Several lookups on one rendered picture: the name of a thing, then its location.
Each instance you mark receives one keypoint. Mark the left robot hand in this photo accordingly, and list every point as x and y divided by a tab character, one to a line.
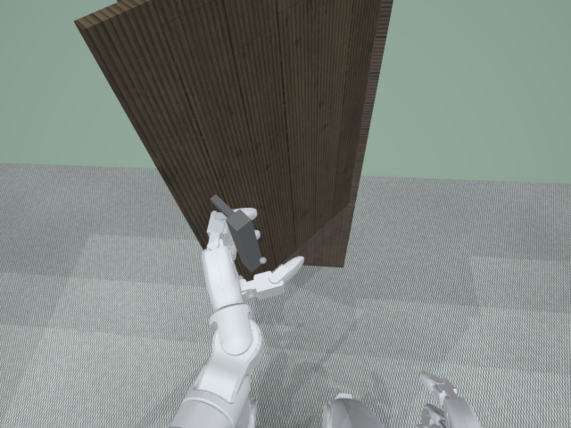
221	277

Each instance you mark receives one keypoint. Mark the robot left thigh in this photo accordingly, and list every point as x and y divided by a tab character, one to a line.
247	419

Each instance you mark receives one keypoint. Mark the cupboard door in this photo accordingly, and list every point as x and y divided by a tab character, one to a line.
256	101

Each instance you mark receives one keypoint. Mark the robot left forearm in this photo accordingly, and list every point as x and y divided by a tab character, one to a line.
217	396

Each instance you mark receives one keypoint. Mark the right robot hand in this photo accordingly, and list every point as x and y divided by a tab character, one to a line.
456	413

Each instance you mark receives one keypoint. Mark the handle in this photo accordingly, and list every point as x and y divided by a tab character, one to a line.
242	231

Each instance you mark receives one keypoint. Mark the robot thigh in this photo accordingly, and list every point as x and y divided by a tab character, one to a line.
349	413
247	419

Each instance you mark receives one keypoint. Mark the robot right thigh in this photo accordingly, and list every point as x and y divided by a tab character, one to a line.
349	413

